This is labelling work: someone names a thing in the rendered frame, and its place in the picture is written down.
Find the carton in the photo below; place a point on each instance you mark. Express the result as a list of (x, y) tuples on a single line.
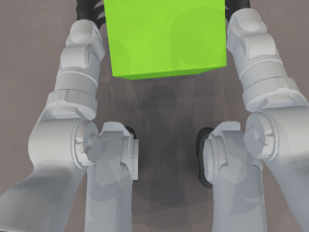
[(162, 38)]

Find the left robot hand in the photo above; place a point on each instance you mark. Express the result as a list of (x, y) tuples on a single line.
[(85, 9)]

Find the robot left shin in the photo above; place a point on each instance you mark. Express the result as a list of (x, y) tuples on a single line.
[(113, 126)]

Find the right robot upper arm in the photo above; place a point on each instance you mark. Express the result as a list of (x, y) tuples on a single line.
[(280, 137)]

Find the robot left forearm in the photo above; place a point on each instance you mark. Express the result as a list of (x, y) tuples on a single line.
[(74, 95)]

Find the robot right forearm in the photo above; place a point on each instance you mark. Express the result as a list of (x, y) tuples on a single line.
[(260, 69)]

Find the right robot hand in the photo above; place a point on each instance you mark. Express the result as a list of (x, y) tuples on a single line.
[(235, 5)]

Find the right robot thigh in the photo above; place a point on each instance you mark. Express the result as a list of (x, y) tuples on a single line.
[(238, 191)]

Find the left robot upper arm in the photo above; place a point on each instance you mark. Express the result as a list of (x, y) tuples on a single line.
[(61, 150)]

